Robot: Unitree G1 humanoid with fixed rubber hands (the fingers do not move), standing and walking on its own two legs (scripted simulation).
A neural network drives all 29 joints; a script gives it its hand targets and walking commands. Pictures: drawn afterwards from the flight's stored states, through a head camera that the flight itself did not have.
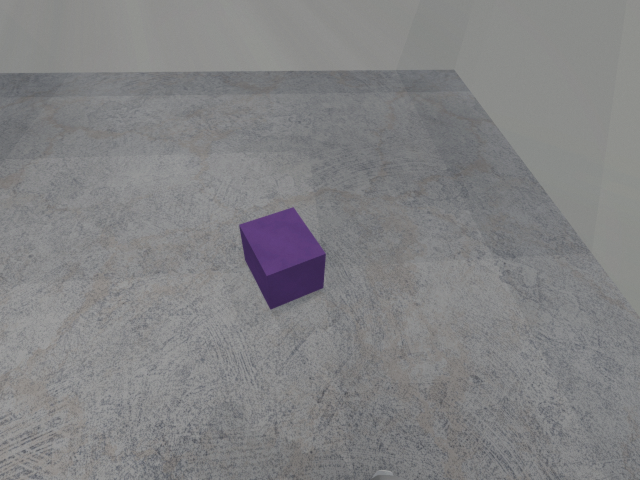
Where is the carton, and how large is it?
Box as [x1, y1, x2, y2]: [239, 207, 325, 309]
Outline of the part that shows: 293,207 239,225 245,260 270,309 321,288 323,285 325,253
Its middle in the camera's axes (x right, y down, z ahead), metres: -0.14 +0.05 +1.47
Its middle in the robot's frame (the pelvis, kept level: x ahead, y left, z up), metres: +1.02 +0.09 -0.66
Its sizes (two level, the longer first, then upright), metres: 0.268 0.224 0.206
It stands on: the floor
